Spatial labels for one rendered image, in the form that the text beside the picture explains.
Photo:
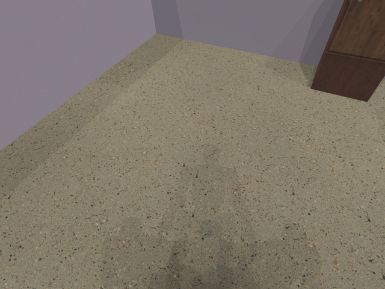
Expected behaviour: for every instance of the cupboard door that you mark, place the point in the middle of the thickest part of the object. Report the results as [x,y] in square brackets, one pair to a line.
[362,31]

